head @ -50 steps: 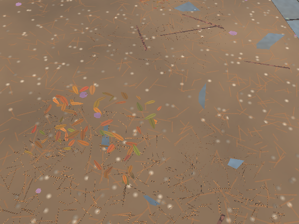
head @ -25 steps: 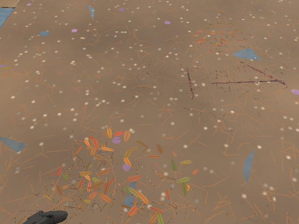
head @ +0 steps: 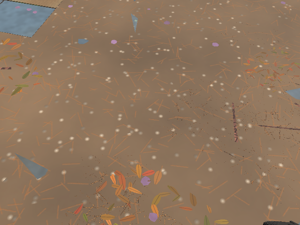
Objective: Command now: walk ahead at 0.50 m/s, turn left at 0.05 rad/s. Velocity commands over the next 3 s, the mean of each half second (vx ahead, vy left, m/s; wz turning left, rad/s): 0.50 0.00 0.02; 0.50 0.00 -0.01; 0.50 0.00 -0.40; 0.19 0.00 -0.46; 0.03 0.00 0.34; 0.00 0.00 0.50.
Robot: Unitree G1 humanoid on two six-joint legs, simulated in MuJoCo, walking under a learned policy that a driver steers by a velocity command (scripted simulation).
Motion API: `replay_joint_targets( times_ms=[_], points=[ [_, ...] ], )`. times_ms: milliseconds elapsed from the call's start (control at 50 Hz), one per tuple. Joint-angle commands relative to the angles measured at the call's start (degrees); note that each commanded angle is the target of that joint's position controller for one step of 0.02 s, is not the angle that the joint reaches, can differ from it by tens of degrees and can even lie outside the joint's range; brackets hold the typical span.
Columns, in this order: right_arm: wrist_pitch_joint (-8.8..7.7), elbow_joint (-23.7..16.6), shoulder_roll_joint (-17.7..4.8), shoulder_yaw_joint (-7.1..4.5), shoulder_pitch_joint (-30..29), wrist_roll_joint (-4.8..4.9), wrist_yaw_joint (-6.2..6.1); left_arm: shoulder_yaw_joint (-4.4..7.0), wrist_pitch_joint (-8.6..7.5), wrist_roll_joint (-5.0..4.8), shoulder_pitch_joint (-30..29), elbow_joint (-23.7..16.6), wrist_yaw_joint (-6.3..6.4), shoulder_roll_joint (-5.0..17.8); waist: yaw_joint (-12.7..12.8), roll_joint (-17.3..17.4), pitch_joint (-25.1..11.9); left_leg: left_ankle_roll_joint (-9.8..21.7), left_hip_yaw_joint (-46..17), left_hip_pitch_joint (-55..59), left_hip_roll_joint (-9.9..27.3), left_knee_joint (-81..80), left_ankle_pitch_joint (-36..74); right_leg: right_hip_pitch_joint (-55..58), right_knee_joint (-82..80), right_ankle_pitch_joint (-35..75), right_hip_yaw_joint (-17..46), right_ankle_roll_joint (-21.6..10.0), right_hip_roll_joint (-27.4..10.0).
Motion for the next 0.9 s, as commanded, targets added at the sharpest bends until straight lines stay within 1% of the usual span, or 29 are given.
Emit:
replay_joint_targets(
  times_ms=[20,40,60,100,140,160,220,280,320,360,380,400,420,440,460,480,500,520,540,560,580,620,660,680,740,780,840,880,900],
  points=[
    [-0.31,-0.5,-7.22,-2.3,8.16,-0.38,0.09,1.56,-1.62,0.62,-4.71,-5.87,0.13,6.81,-4.78,4.65,-4.18,10.71,-22.38,22.83,15.56,-16.79,2.1,-24.86,6.08,7.08,2.0,-0.23,-5.55],
    [-0.58,-0.48,-6.61,-2.12,6.89,-0.78,0.12,1.52,-1.11,0.71,-3.62,-5.64,0.01,5.98,-3.04,5.92,-3.82,10.58,-19.98,19.18,14.51,-18.39,5.26,-21.58,4.64,9.17,2.36,0.2,-6.55],
    [-0.93,-0.18,-6.41,-2.18,6.44,-0.65,0.15,1.34,-0.57,0.68,-2.82,-5.28,0.02,4.88,-2.19,6.06,-3.73,10.91,-18.2,17.1,13.9,-19.89,7.22,-19.82,3.36,10.24,2.15,0.71,-6.69],
    [-1.65,0.92,-7.27,-2.49,6.83,-0.3,-0.02,1.1,0.32,1.02,-3.91,-5.57,0.25,3.65,-1.5,5.29,-2.55,11.56,-14.71,14.91,13.53,-21.87,11.1,-20.29,0.11,13.23,1.71,1.77,-6.75],
    [-1.75,2.19,-8.18,-2.8,8.18,-0.28,-0.48,0.88,0.5,1.46,-7.87,-6.82,0.34,3.16,-2.23,3.94,-0.99,11.53,-12.14,14.99,13.23,-22.99,13.28,-22.54,-6.01,18.64,1.73,2.62,-6.84],
    [-1.63,2.74,-8.4,-2.85,8.8,-0.22,-0.68,0.71,0.4,1.51,-9.67,-7.24,0.2,2.77,-2.74,3.67,-0.52,10.94,-10.59,15.18,12.61,-23.25,13.5,-22.58,-9.74,22.02,1.58,2.7,-6.63],
    [-1.25,4.37,-9.48,-3.03,11.13,0.07,-1.18,0.12,-0.2,1.19,-15.57,-8.55,-0.51,1.68,-4.87,3.7,0.93,9.16,-6.88,15.17,11.1,-23.66,12.37,-19.94,-20.53,30.5,0.18,2.35,-4.87],
    [-0.76,6.65,-10.45,-3.27,14.74,0.54,-1.36,-0.11,-0.62,0.74,-20.8,-10.26,-1.29,1.87,-6.85,3.59,2.16,8.78,-6.66,18.35,12.48,-22.81,10.56,-18.94,-26.2,32.27,-0.53,1.67,-3.44],
    [-0.19,7.97,-10.69,-3.41,16.04,0.75,-1.52,-0.04,-0.86,0.59,-22.87,-11.4,-1.89,2.44,-7.0,3.89,2.8,8.25,-7.21,22.46,14.22,-20.97,11.87,-19.99,-28.75,29.66,-0.17,0.45,-2.98],
    [0.42,8.86,-11.12,-3.65,16.21,0.9,-1.83,0.19,-1.12,0.68,-22.62,-11.8,-2.37,3.32,-6.05,4.53,2.31,7.27,-7.65,25.99,15.57,-18.32,15.76,-18.8,-30.62,25.45,-0.42,-1.08,-2.33],
    [0.73,9.1,-11.46,-3.77,15.87,0.89,-1.97,0.47,-1.22,0.73,-21.03,-11.48,-2.43,4.01,-5.0,5.2,1.26,6.64,-7.5,27.06,15.62,-16.21,20.53,-15.96,-31.18,23.27,-1.26,-1.87,-1.47],
    [1.05,9.09,-11.86,-3.82,14.83,0.89,-2.13,1.12,-1.3,0.89,-17.14,-10.5,-2.29,5.16,-2.52,5.77,-1.2,5.7,-6.36,27.14,14.56,-11.53,29.68,-9.71,-32.32,22.26,-3.05,-3.01,0.31],
    [1.38,9.01,-10.92,-3.38,14.52,0.66,-2.3,2.46,-1.27,1.07,-8.99,-7.94,-1.82,7.51,1.29,4.97,-6.46,4.21,-4.09,24.81,11.67,-2.04,35.64,1.94,-32.82,23.31,-4.26,-4.68,1.59],
    [1.36,7.69,-8.52,-2.2,15.03,-0.43,-2.56,3.71,-1.1,1.53,1.26,-5.85,-1.21,11.48,4.89,0.23,-15.0,2.1,-1.66,14.2,8.52,14.36,23.61,19.44,-30.1,26.72,4.96,-8.14,-6.97],
    [0.1,6.72,-1.52,-0.16,22.49,-0.41,-1.89,4.73,-0.65,1.58,4.81,-4.75,-1.18,16.06,1.4,-15.23,-22.16,-2.27,-1.29,-10.04,-2.27,35.38,-13.31,39.59,-35.49,14.42,32.65,-17.83,-19.98],
    [-1.13,7.63,-6.48,-1.1,19.41,0.53,-1.59,3.3,-0.53,0.48,5.03,-4.92,-1.21,10.48,3.97,-11.88,-22.64,-2.01,-9.09,-17.16,-1.22,42.76,-23.22,40.03,-41.57,5.71,40.3,-17.78,-20.23],
    [-1.87,5.94,-9.58,-2.05,13.91,2.02,-1.27,2.55,-0.57,0.61,1.06,-5.49,-0.97,8.45,3.67,-8.69,-13.57,-1.32,-8.43,-21.39,1.77,43.98,-19.21,33.07,-42.82,5.89,32.03,-15.1,-18.5],
    [-2.15,5.06,-9.19,-1.85,10.35,1.89,-1.48,2.22,-0.55,1.04,-2.56,-6.15,-0.81,7.31,2.21,-4.13,-8.87,-1.1,-6.59,-20.22,4.72,41.52,-14.01,25.18,-43.76,10.46,25.5,-13.59,-16.3],
    [-2.05,4.75,-8.73,-2.04,8.45,0.92,-1.7,1.81,-0.63,1.5,-5.3,-6.39,-0.91,5.82,0.64,-2.41,-5.07,-1.39,-5.87,-18.26,6.44,37.85,-10.7,17.93,-45.37,16.32,21.0,-13.09,-14.42],
    [-1.5,4.99,-8.24,-2.26,9.37,0.47,-1.75,1.34,-0.9,2.15,-6.76,-6.59,-0.98,4.41,-1.36,-3.47,-4.31,-1.47,-6.36,-14.52,7.9,35.65,-8.38,13.43,-46.88,20.31,17.86,-12.56,-12.85],
    [-0.88,5.4,-7.09,-2.12,10.66,0.44,-1.73,1.34,-1.11,2.19,-7.28,-6.49,-1.09,4.21,-2.45,-4.15,-4.17,-1.79,-6.28,-12.03,8.24,34.15,-7.38,10.84,-48.45,22.1,16.12,-12.79,-12.17],
    [0.19,5.5,-5.33,-1.78,10.9,0.21,-1.91,1.62,-1.73,1.59,-6.95,-5.62,-1.05,5.05,-3.41,-3.68,-3.02,-2.78,-5.57,-11.27,8.81,30.62,-5.92,7.66,-51.02,25.18,12.57,-13.67,-11.82],
    [0.51,4.28,-4.83,-1.57,7.16,-0.16,-2.06,2.05,-1.79,1.51,-5.94,-4.68,-0.53,6.48,-2.93,-2.75,-1.14,-3.84,-5.23,-13.95,9.22,25.15,-0.81,7.12,-52.82,27.09,9.85,-13.82,-11.53],
    [0.45,3.88,-4.6,-1.47,5.34,-0.23,-2.0,2.15,-1.66,1.47,-5.29,-4.26,-0.28,6.82,-2.44,-2.42,-0.63,-4.07,-5.09,-14.66,9.24,21.72,2.72,7.54,-53.23,27.56,8.34,-13.28,-10.95],
    [-0.12,2.81,-3.46,-1.0,-0.26,-0.06,-1.42,2.23,-1.21,1.08,-3.28,-3.13,0.22,7.52,-0.51,-2.31,0.56,-4.04,-3.7,-13.16,7.91,10.79,12.06,8.2,-53.61,28.14,3.93,-11.17,-8.81],
    [-0.46,1.89,-3.05,-0.72,-4.19,0.25,-0.92,2.34,-0.94,0.7,-0.95,-1.97,0.36,8.19,1.1,-2.19,1.31,-3.98,-2.54,-11.7,6.69,5.56,15.25,9.48,-53.39,27.1,2.83,-10.67,-8.84],
    [-0.86,0.24,-3.44,-0.66,-8.71,0.7,-0.03,2.47,-0.08,0.41,2.09,-0.16,0.44,8.61,2.54,-2.33,2.55,-3.17,-2.46,-12.72,5.71,1.15,14.15,14.64,-51.43,27.01,3.48,-10.47,-11.06],
    [-1.15,-0.62,-4.15,-0.8,-9.93,0.74,0.6,2.72,0.59,0.24,2.6,0.65,0.68,9.06,2.08,-2.88,2.79,-1.82,-2.68,-12.99,5.22,-0.97,10.49,18.47,-49.15,29.41,4.21,-9.77,-12.88],
    [-1.27,-0.62,-4.69,-0.96,-9.33,0.7,0.82,2.89,0.88,0.17,2.42,0.88,0.83,9.4,1.34,-3.3,2.34,-1.06,-2.47,-11.72,4.81,-1.79,8.38,19.91,-47.71,31.71,4.43,-9.27,-13.52]
  ],
)
Next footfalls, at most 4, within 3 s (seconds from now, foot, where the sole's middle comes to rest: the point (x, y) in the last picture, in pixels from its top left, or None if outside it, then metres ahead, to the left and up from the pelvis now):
0.44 right None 0.41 -0.15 -0.77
0.96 left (139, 174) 0.70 0.10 -0.77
1.52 right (195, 132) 0.96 -0.18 -0.77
1.98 left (170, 102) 1.16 -0.05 -0.77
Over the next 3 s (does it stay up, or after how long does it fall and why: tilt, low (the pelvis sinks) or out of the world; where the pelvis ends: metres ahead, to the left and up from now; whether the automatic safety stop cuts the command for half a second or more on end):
stays up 1.04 -0.08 0.00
